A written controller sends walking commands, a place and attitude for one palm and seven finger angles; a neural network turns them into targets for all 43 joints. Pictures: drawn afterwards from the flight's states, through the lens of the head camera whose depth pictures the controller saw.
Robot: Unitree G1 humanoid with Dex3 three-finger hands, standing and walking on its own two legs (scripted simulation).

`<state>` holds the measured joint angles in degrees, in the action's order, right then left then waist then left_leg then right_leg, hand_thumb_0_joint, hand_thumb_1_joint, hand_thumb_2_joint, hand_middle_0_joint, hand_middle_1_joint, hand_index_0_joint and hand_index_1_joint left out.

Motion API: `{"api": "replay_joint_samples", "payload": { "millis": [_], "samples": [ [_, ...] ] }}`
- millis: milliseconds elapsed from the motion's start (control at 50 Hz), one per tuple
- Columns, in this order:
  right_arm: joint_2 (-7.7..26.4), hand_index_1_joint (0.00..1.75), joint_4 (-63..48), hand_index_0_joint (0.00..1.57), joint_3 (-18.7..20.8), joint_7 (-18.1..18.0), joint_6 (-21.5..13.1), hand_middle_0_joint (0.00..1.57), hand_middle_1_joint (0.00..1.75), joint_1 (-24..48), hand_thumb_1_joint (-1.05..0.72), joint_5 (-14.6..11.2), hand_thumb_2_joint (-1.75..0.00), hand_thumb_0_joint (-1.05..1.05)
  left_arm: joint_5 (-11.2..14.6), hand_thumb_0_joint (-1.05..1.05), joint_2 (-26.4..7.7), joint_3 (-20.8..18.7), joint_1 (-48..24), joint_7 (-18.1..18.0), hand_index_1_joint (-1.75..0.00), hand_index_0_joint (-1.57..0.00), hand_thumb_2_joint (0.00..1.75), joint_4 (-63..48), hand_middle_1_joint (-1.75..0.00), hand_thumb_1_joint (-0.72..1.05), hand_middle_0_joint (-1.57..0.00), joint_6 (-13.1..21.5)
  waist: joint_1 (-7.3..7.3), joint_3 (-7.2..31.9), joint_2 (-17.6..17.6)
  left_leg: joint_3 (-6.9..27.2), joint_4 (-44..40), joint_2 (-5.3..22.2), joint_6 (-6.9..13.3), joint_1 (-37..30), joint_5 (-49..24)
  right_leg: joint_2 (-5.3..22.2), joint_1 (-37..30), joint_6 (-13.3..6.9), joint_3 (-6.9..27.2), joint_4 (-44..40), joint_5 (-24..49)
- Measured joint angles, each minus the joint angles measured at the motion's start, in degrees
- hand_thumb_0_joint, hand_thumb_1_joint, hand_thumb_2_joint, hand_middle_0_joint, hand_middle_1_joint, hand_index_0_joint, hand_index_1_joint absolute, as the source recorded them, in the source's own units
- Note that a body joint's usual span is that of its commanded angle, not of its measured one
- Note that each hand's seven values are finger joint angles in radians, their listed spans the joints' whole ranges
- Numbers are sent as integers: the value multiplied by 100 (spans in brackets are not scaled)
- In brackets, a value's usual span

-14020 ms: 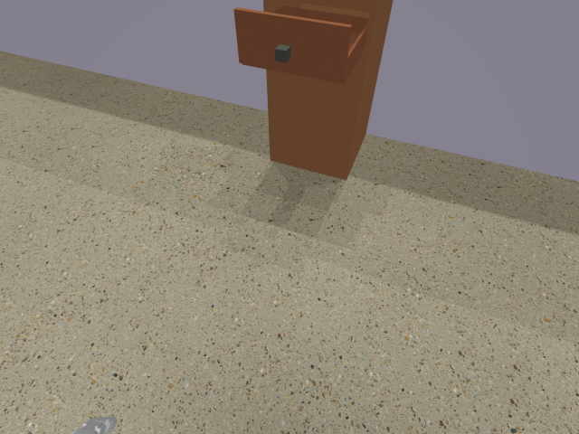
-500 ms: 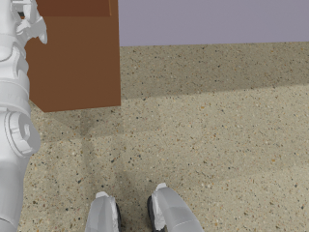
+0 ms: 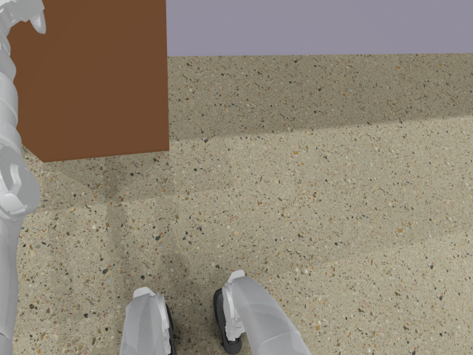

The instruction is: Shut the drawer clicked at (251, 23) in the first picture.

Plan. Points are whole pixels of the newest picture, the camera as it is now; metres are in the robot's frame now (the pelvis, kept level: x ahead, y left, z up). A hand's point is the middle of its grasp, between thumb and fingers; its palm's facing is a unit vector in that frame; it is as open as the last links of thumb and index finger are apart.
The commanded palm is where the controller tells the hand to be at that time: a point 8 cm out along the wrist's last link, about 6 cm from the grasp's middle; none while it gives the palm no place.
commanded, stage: pull the fist back off the drawer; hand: left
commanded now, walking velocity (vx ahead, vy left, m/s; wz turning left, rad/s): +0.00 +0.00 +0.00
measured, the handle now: out of the picture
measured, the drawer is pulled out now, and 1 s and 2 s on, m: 0.00 0.00 0.00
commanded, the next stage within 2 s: draw the hand back to the body in 0.64 s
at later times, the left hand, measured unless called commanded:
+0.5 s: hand out of the picture +0.61 +0.16 +0.10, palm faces +0.00 -1.00 -0.03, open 3.4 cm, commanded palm +0.58 +0.19 +0.10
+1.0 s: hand (7, 33) +0.53 +0.18 +0.12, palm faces +0.00 -1.00 -0.03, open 3.3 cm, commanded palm +0.49 +0.22 +0.15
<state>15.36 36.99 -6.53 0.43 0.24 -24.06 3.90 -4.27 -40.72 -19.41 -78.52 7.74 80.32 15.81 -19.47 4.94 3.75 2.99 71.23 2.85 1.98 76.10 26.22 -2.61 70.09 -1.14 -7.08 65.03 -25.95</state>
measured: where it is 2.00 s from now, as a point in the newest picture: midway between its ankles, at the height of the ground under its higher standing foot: (198, 339)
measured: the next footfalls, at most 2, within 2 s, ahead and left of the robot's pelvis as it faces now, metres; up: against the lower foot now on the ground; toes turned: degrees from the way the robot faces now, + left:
none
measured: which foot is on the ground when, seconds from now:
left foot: down 0.00-1.00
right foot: down 0.00-1.00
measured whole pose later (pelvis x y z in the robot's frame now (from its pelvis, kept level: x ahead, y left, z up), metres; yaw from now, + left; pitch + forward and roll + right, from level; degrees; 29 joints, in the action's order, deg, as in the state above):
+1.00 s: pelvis +0.07 +0.00 +0.06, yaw +0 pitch +21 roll -3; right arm 14.7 32.5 -1.3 2.3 5.6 -22.5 -0.8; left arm 7.8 -21.0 -18.2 -35.6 10.7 44.5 16.0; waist -7.9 7.3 3.2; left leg -1.3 54.0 2.4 1.9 48.5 26.8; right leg -2.7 44.7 -0.6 -2.1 49.3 -25.8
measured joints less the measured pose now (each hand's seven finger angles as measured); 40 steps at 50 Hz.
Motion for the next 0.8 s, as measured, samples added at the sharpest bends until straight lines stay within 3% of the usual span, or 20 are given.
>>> {"api": "replay_joint_samples", "payload": {
  "millis": [180, 320, 580, 800],
  "samples": [
    [35, 30, -39, 20, -38, -14, -67, 21, 30, -119, -90, -1, -90, 0, -53, 2, -117, -86, -103, 111, -160, -156, 90, -18, -160, 90, -140, -115, -27, -55, 20, -27, 36, 15, 25, 86, -36, -11, 94, 19, 28, 27, 53],
    [-2, 30, -57, 20, 12, 58, -10, 21, 30, -211, -90, 3, -90, 0, -30, 2, -14, -233, 107, 135, -160, -154, 90, -268, -160, 90, -140, -197, 29, -53, 32, -83, -17, 33, 40, -9, -20, -26, 21, 36, 87, -27, 61],
    [-29, 30, -132, 20, 199, 183, 229, 21, 30, -231, -90, -89, -90, 0, 440, 2, 685, -437, 1389, 183, -160, -142, 90, -1066, -160, 89, -140, -60, 435, 67, 20, -294, -546, 40, 57, -870, 80, -40, -739, 76, 309, -498, 3],
    [6, 30, -118, 20, 428, 205, 373, 21, 30, 87, -90, -130, -90, 0, 613, 2, 1248, -192, 2017, 168, -160, -140, 90, -1367, -160, 90, -140, 394, 719, 176, -79, -265, -758, -34, 14, -1399, 224, 15, -1276, 55, 287, -674, -188]
  ]
}}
